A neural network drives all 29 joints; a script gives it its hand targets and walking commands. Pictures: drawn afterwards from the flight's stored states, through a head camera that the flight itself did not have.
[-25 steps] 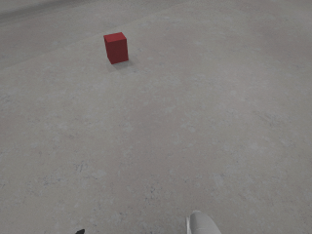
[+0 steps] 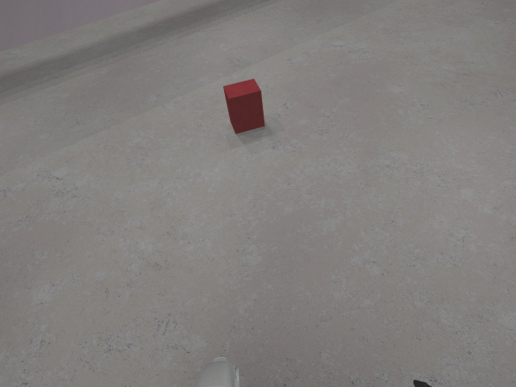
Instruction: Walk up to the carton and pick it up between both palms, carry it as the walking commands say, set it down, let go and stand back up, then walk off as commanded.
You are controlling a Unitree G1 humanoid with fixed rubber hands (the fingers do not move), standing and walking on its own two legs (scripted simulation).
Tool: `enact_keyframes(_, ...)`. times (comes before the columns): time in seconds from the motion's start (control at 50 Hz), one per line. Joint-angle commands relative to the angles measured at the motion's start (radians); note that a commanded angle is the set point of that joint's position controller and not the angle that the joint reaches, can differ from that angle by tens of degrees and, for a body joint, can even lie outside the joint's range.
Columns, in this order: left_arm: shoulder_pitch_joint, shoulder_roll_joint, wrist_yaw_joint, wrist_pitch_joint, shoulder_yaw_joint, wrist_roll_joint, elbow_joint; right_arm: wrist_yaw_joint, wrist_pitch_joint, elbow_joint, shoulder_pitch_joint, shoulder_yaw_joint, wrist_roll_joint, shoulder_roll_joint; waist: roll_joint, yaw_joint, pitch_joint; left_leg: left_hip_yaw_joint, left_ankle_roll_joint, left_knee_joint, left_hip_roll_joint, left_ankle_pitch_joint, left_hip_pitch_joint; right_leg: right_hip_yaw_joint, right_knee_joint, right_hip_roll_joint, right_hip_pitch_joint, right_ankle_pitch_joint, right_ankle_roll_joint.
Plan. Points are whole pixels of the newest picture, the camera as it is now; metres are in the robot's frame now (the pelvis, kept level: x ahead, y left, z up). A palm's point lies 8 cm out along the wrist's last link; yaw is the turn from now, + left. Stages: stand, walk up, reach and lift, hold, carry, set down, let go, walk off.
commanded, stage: walk up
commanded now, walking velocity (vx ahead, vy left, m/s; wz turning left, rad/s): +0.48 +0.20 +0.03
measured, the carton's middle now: (244, 106) +1.77 +0.22 -0.65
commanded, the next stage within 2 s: none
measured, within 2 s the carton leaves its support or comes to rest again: neither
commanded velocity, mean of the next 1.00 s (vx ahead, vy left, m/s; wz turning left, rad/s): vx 0.49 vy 0.10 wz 0.01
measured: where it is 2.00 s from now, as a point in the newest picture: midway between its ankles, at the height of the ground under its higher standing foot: (262, 218)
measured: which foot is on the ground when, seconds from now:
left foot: up 0.00-0.18, down 0.20-0.74, up 0.76-1.00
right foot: down 0.00-0.20, up 0.22-0.70, down 0.72-1.00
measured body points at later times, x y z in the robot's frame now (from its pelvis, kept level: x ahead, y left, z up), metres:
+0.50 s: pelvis +0.23 +0.09 +0.00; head +0.25 +0.10 +0.45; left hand +0.37 +0.33 -0.14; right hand +0.16 -0.16 -0.13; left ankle +0.20 +0.19 -0.75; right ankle +0.31 -0.06 -0.68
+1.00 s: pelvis +0.48 +0.03 +0.00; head +0.50 +0.00 +0.45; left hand +0.43 +0.29 -0.12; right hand +0.55 -0.21 -0.16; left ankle +0.54 +0.23 -0.66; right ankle +0.47 -0.06 -0.75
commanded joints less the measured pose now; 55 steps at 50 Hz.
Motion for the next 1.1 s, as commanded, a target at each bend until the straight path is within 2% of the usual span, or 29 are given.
enact_keyframes(0.0, 0.022, 0.137, 0.009, -0.01, 0.03, 0.005, -0.041, 0.017, -0.004, -0.074, -0.087, 0.021, 0.005, 0.022, -0.207, -0.007, 0.087, 0.031, -0.019, -0.208, 0.015, 0.046, 0.023, 0.106, -0.227, -0.184, -0.074, 0.102, -0.082)
enact_keyframes(0.06, 0.04, 0.165, 0.012, -0.004, 0.046, 0.01, -0.037, 0.021, -0.012, -0.101, -0.142, 0.018, 0.007, 0.01, -0.215, 0.007, 0.088, 0.051, -0.012, -0.334, 0.005, 0.036, 0.113, 0.101, -0.231, -0.204, -0.052, 0.093, -0.086)
enact_keyframes(0.12, 0.026, 0.186, 0.015, 0.003, 0.057, 0.009, -0.04, 0.012, -0.022, -0.103, -0.126, 0.003, -0.001, -0.013, -0.222, -0.007, 0.069, 0.053, 0.008, -0.4, -0.012, -0.047, 0.208, 0.106, -0.178, -0.233, -0.039, 0.111, -0.085)
enact_keyframes(0.14, 0.011, 0.181, 0.011, 0.008, 0.055, 0.006, -0.042, 0.004, -0.03, -0.092, -0.085, -0.001, -0.004, -0.021, -0.216, -0.024, 0.044, 0.07, 0.015, -0.441, -0.029, -0.085, 0.277, 0.082, -0.12, -0.22, -0.055, 0.102, -0.086)
enact_keyframes(0.16, 0.01, 0.149, 0.001, 0.01, 0.042, 0.002, -0.038, -0.009, -0.045, -0.06, 0.002, -0.006, -0.008, -0.03, -0.156, -0.06, -0.018, 0.105, 0.019, -0.499, -0.061, -0.089, 0.431, 0.027, 0.024, -0.158, -0.095, 0.099, -0.078)
enact_keyframes(0.18, 0.03, 0.084, -0.007, 0.011, 0.022, 0.006, -0.028, -0.026, -0.068, -0.01, 0.163, -0.018, -0.014, -0.071, -0.039, -0.122, -0.134, 0.04, 0.034, -0.494, -0.02, -0.149, 0.68, -0.016, 0.284, -0.069, -0.218, 0.034, -0.05)
enact_keyframes(0.2, 0.034, 0.009, -0.012, 0.004, 0.004, 0.007, -0.076, -0.043, -0.08, 0.024, 0.346, -0.044, -0.014, -0.2, 0.271, -0.176, -0.255, -0.357, 0.106, -0.621, 0.291, -0.327, 0.86, -0.019, 0.656, 0.01, -0.44, -0.365, -0.016)
enact_keyframes(0.22, 0.013, 0.052, -0.009, 0.008, 0.018, 0.008, -0.103, -0.054, -0.069, 0.048, 0.4, -0.068, 0.011, -0.279, 0.312, -0.184, -0.281, -0.624, 0.192, -0.791, 0.389, -0.519, 0.825, 0.077, 0.826, 0.059, -0.584, -0.355, -0.032)
enact_keyframes(0.24, -0.07, 0.087, -0.014, 0.005, 0.024, 0.012, -0.112, -0.057, -0.065, 0.043, 0.312, -0.056, 0.013, -0.218, 0.202, -0.15, -0.171, -0.565, 0.196, -0.792, 0.341, -0.525, 0.725, 0.123, 0.901, -0.001, -0.634, -0.247, -0.045)
enact_keyframes(0.28, -0.093, 0.061, -0.031, -0.007, 0.013, -0.003, -0.076, -0.061, -0.086, 0.018, 0.151, -0.025, 0.004, -0.088, 0.1, -0.071, -0.048, -0.328, 0.161, -0.784, 0.218, -0.253, 0.559, 0.138, 0.845, -0.061, -0.579, -0.059, -0.038)
enact_keyframes(0.3, -0.074, 0.061, -0.036, 0.002, 0.014, 0.0, -0.052, -0.063, -0.099, 0.016, 0.124, -0.014, 0.007, -0.059, 0.079, -0.049, -0.044, -0.25, 0.151, -0.782, 0.197, -0.115, 0.512, 0.135, 0.81, -0.073, -0.53, -0.023, -0.027)
enact_keyframes(0.34, -0.092, 0.047, -0.041, 0.025, 0.014, 0.009, -0.046, -0.063, -0.117, 0.047, 0.17, -0.003, 0.008, -0.039, 0.082, -0.038, -0.059, -0.163, 0.149, -0.771, 0.173, 0.084, 0.497, 0.108, 0.771, -0.055, -0.483, -0.013, -0.004)
enact_keyframes(0.42, -0.248, 0.035, -0.045, 0.061, 0.018, 0.009, -0.087, -0.067, -0.126, 0.072, 0.263, 0.001, 0.01, -0.051, 0.053, -0.071, 0.002, -0.152, 0.156, -0.791, 0.197, 0.175, 0.55, 0.096, 0.633, -0.034, -0.569, 0.067, 0.024)
enact_keyframes(0.48, -0.388, 0.032, -0.058, 0.06, 0.011, 0.002, -0.143, -0.069, -0.116, 0.076, 0.265, 0.005, 0.01, -0.035, 0.127, -0.077, 0.038, -0.067, 0.152, -0.832, 0.134, 0.01, 0.519, 0.074, 0.466, -0.026, -0.52, 0.141, 0.027)
enact_keyframes(0.52, -0.464, 0.031, -0.064, 0.057, 0.009, -0.004, -0.173, -0.071, -0.11, 0.081, 0.287, 0.002, 0.012, -0.044, 0.12, -0.097, 0.068, -0.05, 0.161, -0.858, 0.134, -0.028, 0.501, 0.052, 0.375, -0.013, -0.469, 0.159, 0.026)
enact_keyframes(0.6, -0.523, 0.032, -0.055, 0.048, 0.005, -0.004, -0.208, -0.075, -0.101, 0.102, 0.328, -0.01, 0.012, -0.072, 0.079, -0.113, 0.091, -0.051, 0.163, -0.819, 0.164, 0.1, 0.576, 0.045, 0.265, 0.007, -0.438, 0.114, 0.001)
enact_keyframes(0.64, -0.504, 0.034, -0.046, 0.04, 0.004, 0.003, -0.211, -0.078, -0.091, 0.117, 0.336, -0.013, 0.014, -0.082, 0.081, -0.103, 0.075, -0.026, 0.154, -0.756, 0.162, 0.212, 0.589, 0.028, 0.216, 0.033, -0.371, 0.066, -0.02)
enact_keyframes(0.66, -0.456, 0.041, -0.04, 0.032, 0.007, 0.007, -0.201, -0.079, -0.087, 0.124, 0.333, -0.015, 0.016, -0.089, 0.072, -0.079, 0.045, 0.001, 0.143, -0.671, 0.147, 0.321, 0.576, 0.009, 0.185, 0.057, -0.285, 0.041, -0.032)
enact_keyframes(0.68, -0.34, 0.056, -0.03, 0.019, 0.016, 0.01, -0.17, -0.078, -0.08, 0.129, 0.33, -0.018, 0.02, -0.093, 0.024, -0.029, -0.02, 0.046, 0.122, -0.5, 0.106, 0.409, 0.533, -0.024, 0.117, 0.09, -0.119, 0.058, -0.043)
enact_keyframes(0.7, -0.151, 0.12, -0.015, 0.005, 0.037, 0.019, -0.117, -0.079, -0.076, 0.121, 0.327, -0.014, 0.025, -0.077, -0.031, 0.039, -0.136, 0.072, 0.09, -0.276, 0.049, 0.323, 0.372, 0.039, 0.13, 0.034, 0.157, 0.052, -0.065)
enact_keyframes(0.72, 0.056, 0.275, 0.002, 0.0, 0.073, 0.02, -0.08, -0.076, -0.076, 0.083, 0.359, -0.019, 0.023, -0.038, -0.231, 0.097, -0.286, 0.092, 0.052, 0.072, -0.062, -0.197, 0.132, 0.474, 0.046, -0.317, 0.389, -0.007, -0.107)
enact_keyframes(0.74, 0.077, 0.365, 0.006, 0.023, 0.083, -0.007, -0.056, -0.068, -0.075, 0.081, 0.423, -0.037, 0.0, -0.047, -0.279, 0.052, -0.355, -0.077, 0.048, 0.239, -0.104, -0.433, 0.034, 0.872, -0.131, -0.446, 0.37, -0.065, -0.161)
enact_keyframes(0.76, -0.035, 0.304, 0.006, 0.029, 0.071, -0.009, -0.063, -0.058, -0.065, 0.075, 0.363, -0.038, -0.007, -0.042, -0.203, 0.01, -0.223, -0.118, 0.046, 0.321, -0.048, -0.365, -0.009, 0.784, -0.144, -0.399, 0.233, -0.166, -0.16)
enact_keyframes(0.8, -0.207, 0.16, -0.001, 0.014, 0.028, 0.0, -0.082, -0.043, -0.056, 0.074, 0.27, -0.015, -0.005, 0.014, -0.125, -0.046, -0.025, -0.088, 0.037, 0.281, 0.022, -0.177, -0.001, 0.482, -0.148, -0.277, -0.019, -0.107, -0.12)
enact_keyframes(0.82, -0.215, 0.114, -0.001, 0.006, 0.014, -0.002, -0.084, -0.039, -0.048, 0.077, 0.269, -0.013, -0.002, 0.022, -0.142, -0.064, -0.005, -0.076, 0.029, 0.236, 0.034, -0.129, 0.041, 0.369, -0.148, -0.227, -0.082, -0.005, -0.097)
enact_keyframes(0.84, -0.181, 0.089, -0.004, -0.002, 0.007, -0.004, -0.074, -0.033, -0.037, 0.077, 0.275, -0.012, -0.003, 0.03, -0.158, -0.069, -0.008, -0.062, 0.023, 0.213, 0.026, -0.1, 0.069, 0.299, -0.141, -0.196, -0.103, 0.099, -0.084)
enact_keyframes(0.9, -0.064, 0.11, -0.004, -0.019, 0.01, -0.004, -0.048, -0.021, -0.014, 0.048, 0.209, -0.012, -0.008, 0.017, -0.187, -0.059, -0.013, -0.02, 0.003, 0.161, 0.013, -0.049, 0.021, 0.212, -0.126, -0.183, -0.06, 0.307, -0.086)
enact_keyframes(1.02, 0.031, 0.119, 0.007, -0.019, 0.021, -0.003, -0.05, 0.004, -0.002, -0.039, -0.042, 0.009, 0.001, 0.027, -0.183, -0.011, 0.065, 0.015, -0.021, -0.132, 0.025, 0.08, -0.043, 0.154, -0.206, -0.166, -0.03, 0.163, -0.095)
enact_keyframes(1.08, 0.078, 0.124, 0.01, -0.013, 0.03, 0.005, -0.036, 0.012, -0.01, -0.073, -0.137, 0.014, 0.004, 0.028, -0.188, 0.021, 0.087, 0.051, -0.018, -0.291, 0.011, 0.092, 0.002, 0.134, -0.229, -0.174, 0.013, 0.158, -0.098)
